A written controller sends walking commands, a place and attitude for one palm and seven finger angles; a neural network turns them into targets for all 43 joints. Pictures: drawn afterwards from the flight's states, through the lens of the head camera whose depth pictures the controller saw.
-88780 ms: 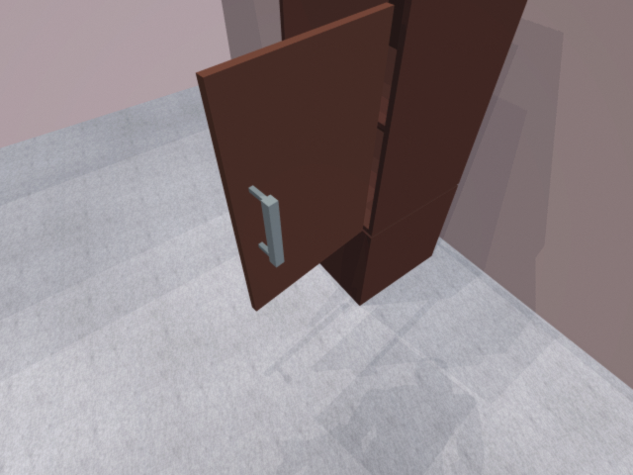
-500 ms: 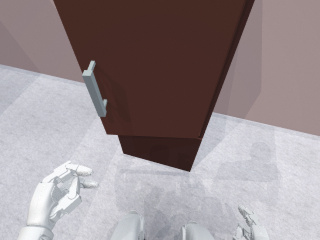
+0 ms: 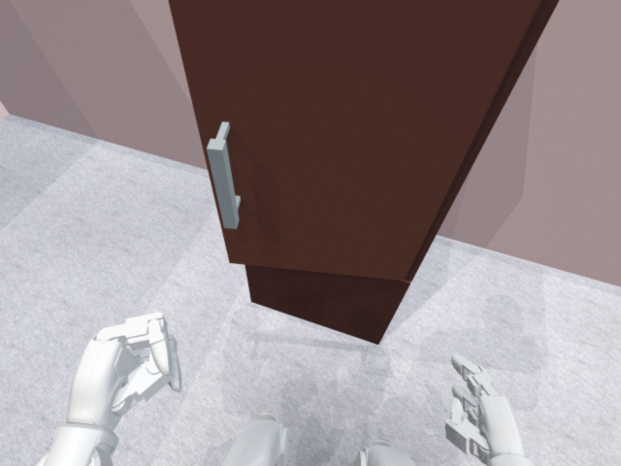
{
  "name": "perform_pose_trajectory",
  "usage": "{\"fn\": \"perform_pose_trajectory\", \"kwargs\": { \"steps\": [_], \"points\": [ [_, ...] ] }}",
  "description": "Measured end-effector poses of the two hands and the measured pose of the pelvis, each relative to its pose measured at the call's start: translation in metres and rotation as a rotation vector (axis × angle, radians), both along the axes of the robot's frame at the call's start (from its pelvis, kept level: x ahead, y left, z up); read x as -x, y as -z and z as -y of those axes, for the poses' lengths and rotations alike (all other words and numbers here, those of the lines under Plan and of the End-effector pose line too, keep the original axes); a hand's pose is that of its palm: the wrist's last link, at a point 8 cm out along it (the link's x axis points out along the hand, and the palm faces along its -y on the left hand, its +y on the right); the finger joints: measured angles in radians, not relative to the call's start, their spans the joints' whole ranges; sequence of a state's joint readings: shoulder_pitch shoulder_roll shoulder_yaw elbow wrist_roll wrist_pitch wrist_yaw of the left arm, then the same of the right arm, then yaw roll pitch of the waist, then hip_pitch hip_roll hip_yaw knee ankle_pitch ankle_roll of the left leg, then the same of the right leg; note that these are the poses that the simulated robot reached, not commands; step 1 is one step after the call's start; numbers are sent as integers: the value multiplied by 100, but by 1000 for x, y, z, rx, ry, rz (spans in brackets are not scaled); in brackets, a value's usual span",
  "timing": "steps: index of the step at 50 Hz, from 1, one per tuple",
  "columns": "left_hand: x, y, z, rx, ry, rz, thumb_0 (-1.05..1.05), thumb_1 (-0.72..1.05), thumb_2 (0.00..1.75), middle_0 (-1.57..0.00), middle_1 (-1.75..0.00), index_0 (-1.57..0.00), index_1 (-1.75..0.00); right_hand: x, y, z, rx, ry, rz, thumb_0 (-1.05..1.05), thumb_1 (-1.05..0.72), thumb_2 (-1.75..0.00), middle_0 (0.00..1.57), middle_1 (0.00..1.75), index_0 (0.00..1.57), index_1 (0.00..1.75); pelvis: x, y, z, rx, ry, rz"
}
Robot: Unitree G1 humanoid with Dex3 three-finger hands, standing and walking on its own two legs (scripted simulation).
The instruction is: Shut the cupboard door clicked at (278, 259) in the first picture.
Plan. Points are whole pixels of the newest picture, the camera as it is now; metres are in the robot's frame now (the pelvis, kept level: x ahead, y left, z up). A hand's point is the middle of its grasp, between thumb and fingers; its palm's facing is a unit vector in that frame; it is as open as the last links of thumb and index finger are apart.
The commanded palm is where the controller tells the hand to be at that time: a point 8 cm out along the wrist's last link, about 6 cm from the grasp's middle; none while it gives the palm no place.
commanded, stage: raise the hand and make a fist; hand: left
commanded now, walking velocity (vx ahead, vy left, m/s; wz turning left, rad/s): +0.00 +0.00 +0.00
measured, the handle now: (228, 178) +0.51 +0.18 +0.05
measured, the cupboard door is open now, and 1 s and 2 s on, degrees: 13 13 13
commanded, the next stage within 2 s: bring the fist close to the handle in 0.58 s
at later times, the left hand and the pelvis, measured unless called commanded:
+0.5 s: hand (188, 351) +0.23 +0.16 +0.06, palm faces -0.01 -1.00 -0.04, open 3.1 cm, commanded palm +0.21 +0.22 +0.05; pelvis +0.01 -0.02 +0.00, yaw -1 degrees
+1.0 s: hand (216, 315) +0.28 +0.14 +0.05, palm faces -0.07 -1.00 -0.04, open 3.1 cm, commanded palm +0.27 +0.21 +0.05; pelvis +0.01 -0.03 -0.01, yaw +0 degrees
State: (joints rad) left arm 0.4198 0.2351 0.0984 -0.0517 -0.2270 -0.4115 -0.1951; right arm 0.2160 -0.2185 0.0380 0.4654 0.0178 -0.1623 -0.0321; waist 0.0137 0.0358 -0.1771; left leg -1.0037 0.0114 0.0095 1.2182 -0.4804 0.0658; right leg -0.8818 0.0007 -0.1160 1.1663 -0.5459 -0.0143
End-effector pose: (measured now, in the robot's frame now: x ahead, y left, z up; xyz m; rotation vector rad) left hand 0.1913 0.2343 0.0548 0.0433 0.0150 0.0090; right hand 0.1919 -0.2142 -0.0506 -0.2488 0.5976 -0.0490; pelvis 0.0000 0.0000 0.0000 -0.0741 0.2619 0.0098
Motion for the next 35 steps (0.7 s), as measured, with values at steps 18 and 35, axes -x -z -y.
{"fn": "perform_pose_trajectory", "kwargs": {
  "steps": [18,35],
  "points": [
    [-22,7,10,13,54,-60,2,91,90,-130,-150,-129,-150,26,15,36,26,73,-115,1,-90,-90,20,30,20,30,-9,-2,12,-14,10,-14],
    [-22,9,30,12,55,-55,2,91,90,-130,-150,-130,-150,13,20,49,4,79,-95,1,-91,-90,20,30,20,30,-12,2,28,-32,16,-18]
  ]
}}
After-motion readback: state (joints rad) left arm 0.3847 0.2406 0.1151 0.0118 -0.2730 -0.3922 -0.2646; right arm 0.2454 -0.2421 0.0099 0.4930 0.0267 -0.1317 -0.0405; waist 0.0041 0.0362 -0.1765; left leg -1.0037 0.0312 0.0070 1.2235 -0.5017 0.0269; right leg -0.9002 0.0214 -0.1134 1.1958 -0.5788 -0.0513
